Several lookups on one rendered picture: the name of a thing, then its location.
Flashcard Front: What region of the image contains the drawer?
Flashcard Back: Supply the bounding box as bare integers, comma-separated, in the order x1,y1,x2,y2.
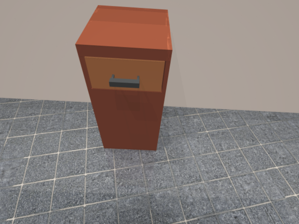
85,56,165,92

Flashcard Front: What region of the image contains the cabinet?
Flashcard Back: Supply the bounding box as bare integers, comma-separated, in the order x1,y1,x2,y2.
75,5,172,151

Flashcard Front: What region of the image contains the handle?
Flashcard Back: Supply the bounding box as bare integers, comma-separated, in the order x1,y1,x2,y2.
109,74,140,88

